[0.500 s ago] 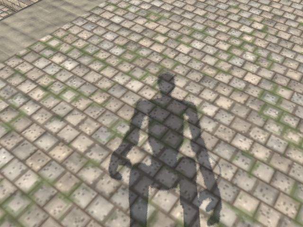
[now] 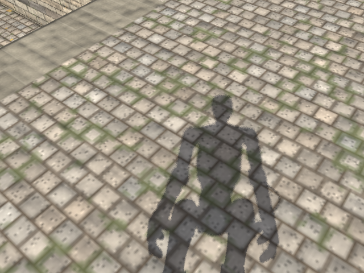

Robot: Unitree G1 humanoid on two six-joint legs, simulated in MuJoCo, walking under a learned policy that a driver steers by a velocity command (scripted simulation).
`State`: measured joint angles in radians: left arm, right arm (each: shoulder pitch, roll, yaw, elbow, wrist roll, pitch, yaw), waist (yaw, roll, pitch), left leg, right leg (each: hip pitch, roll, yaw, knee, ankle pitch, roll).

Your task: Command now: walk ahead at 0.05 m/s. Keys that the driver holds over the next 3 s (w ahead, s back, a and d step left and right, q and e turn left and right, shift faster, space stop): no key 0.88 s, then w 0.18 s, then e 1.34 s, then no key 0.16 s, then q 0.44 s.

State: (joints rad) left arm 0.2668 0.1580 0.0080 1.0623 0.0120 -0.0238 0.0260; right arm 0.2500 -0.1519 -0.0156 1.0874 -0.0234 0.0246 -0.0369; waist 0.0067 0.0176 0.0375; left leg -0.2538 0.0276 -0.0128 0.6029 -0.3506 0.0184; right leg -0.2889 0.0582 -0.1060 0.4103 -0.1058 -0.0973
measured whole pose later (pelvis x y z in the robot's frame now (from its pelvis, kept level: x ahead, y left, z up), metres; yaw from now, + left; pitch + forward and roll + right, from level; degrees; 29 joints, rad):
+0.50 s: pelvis +0.02 +0.02 +0.01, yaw -1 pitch -1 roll +0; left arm 0.31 0.14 0.00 1.13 0.01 -0.01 0.03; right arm 0.35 -0.11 0.01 1.13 -0.01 -0.02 -0.04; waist 0.01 0.00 0.01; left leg -0.14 -0.02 0.02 0.41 -0.25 0.02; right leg -0.25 0.02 -0.06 0.39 -0.12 -0.05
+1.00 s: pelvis +0.05 +0.03 +0.00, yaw -1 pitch -1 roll +0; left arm 0.34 0.12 0.01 1.15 0.01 0.00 0.03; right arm 0.40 -0.12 0.00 1.13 -0.01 -0.02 -0.04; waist 0.00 0.01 -0.01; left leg -0.11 -0.03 0.01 0.45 -0.35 0.05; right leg -0.26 0.03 -0.04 0.49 -0.29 -0.05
